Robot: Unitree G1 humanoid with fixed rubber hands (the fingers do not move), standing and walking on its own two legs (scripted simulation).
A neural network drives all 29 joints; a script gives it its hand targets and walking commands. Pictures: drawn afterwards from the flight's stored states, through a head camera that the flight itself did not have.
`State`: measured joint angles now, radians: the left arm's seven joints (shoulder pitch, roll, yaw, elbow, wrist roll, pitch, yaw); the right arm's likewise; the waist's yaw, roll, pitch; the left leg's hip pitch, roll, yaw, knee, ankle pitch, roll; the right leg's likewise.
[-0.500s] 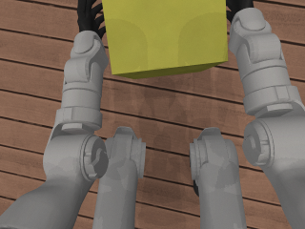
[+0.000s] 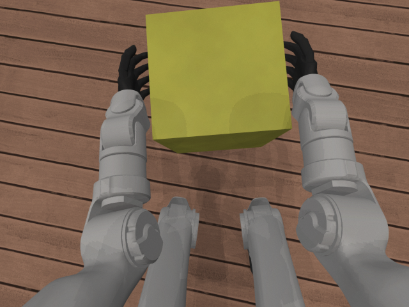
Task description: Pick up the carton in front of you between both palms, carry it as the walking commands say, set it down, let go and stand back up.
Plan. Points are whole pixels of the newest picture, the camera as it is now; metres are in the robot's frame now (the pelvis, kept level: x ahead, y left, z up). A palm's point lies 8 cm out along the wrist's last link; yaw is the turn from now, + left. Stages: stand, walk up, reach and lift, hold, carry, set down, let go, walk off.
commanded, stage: reach and lift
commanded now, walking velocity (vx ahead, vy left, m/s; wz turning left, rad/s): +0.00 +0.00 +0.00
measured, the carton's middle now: (216, 95) +0.52 +0.00 -0.13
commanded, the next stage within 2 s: none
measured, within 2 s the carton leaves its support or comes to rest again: neither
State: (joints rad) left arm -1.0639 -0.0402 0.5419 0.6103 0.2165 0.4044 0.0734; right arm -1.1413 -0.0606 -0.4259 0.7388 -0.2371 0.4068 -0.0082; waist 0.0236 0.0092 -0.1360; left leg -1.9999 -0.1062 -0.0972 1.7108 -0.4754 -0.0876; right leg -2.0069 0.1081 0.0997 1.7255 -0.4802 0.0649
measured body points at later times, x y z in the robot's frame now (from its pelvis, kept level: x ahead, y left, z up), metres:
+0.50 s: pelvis +0.05 +0.00 +0.14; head +0.21 -0.01 +0.56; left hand +0.46 +0.15 +0.10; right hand +0.47 -0.15 +0.09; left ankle +0.11 +0.14 -0.47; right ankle +0.11 -0.13 -0.47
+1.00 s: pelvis +0.10 +0.00 +0.26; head +0.12 +0.00 +0.71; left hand +0.42 +0.15 +0.24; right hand +0.42 -0.15 +0.24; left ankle +0.11 +0.14 -0.47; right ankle +0.11 -0.13 -0.47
